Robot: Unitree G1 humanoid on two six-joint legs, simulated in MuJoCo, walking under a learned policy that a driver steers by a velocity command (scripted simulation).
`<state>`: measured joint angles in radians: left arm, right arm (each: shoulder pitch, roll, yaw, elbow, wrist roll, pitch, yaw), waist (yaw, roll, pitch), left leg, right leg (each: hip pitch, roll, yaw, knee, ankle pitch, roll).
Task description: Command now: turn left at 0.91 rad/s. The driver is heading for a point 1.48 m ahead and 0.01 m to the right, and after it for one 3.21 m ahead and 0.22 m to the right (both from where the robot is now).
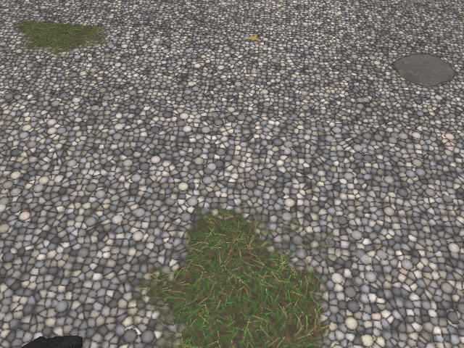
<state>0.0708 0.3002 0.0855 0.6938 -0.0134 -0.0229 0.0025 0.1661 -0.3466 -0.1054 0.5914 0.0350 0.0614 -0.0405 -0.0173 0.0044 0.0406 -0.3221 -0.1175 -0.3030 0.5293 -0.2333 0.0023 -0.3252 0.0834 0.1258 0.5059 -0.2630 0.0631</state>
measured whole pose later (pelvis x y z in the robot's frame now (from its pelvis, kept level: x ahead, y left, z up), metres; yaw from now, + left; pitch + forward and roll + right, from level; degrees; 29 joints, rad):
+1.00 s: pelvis +0.28 +0.11 -0.04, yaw +6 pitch +2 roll +0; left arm 0.13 0.30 0.05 0.71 0.02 0.00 -0.08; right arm 0.46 -0.26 -0.03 0.87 -0.05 -0.05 -0.02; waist 0.00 0.00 0.02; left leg 0.21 0.08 0.30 0.56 -0.44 -0.03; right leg -0.58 0.06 -0.16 0.74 -0.22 -0.20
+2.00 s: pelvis +1.14 -0.09 -0.01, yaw -28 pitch +0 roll +0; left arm 0.23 0.28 0.03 0.79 0.03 -0.07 -0.02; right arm 0.40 -0.27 -0.02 0.87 0.00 -0.04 0.01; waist -0.04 0.01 0.05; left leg -0.36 0.08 -0.05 1.19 -0.27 0.07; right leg -0.29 0.03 -0.13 0.56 -0.27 -0.09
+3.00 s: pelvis +1.66 -0.31 -0.20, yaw +26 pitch +0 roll -2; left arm 0.19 0.39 0.10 0.68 0.00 -0.01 0.00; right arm 0.19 -0.35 -0.05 0.65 -0.01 0.05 0.08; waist 0.05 -0.01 0.02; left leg -0.36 -0.01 0.02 0.64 -0.29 0.05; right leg -0.37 -0.17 -0.14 0.68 -0.34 0.10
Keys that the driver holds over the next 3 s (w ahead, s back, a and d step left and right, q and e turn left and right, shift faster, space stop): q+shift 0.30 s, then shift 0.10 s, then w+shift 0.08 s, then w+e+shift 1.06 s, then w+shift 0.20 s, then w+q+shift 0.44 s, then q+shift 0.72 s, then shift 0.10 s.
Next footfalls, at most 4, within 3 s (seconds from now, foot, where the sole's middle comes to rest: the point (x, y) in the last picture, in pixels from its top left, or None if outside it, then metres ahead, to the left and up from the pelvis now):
0.02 right None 0.07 -0.12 -0.77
0.46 left None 0.00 0.16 -0.77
0.98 right None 0.44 0.09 -0.77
1.42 left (167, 205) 0.91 0.22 -0.77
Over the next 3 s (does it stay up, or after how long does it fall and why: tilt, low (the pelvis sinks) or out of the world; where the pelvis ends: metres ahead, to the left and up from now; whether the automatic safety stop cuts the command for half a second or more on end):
stays up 1.66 -0.31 -0.20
